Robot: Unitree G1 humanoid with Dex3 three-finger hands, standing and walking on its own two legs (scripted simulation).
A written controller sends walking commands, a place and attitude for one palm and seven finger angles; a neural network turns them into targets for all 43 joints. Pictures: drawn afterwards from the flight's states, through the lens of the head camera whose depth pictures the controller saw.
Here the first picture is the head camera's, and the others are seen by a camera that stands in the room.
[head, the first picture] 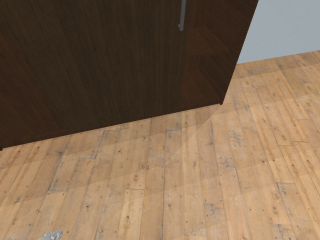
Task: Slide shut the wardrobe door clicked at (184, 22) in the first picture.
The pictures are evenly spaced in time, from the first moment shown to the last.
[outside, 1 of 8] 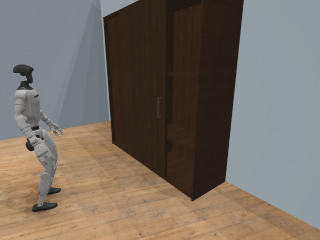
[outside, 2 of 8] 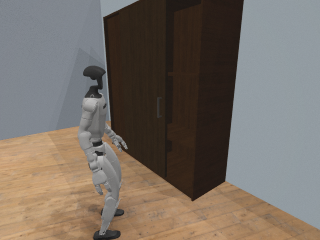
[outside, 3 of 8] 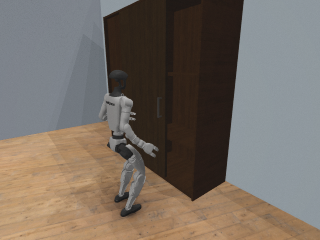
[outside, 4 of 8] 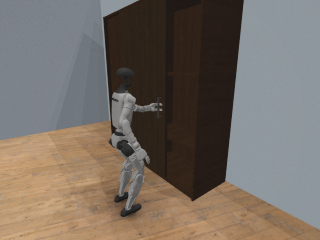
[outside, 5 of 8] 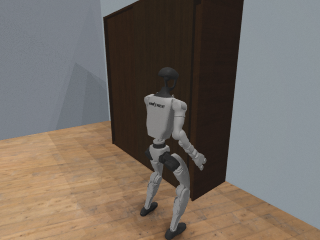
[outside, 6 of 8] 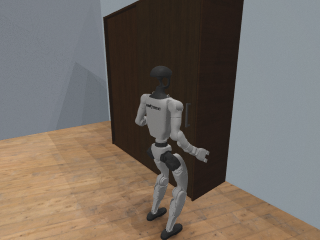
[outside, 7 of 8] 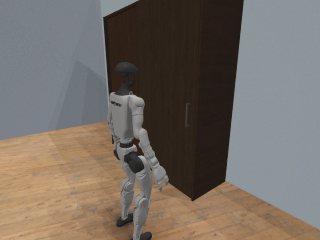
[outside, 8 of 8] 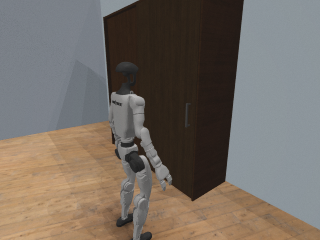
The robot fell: no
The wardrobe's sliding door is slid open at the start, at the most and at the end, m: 0.41 0.41 0.00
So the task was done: yes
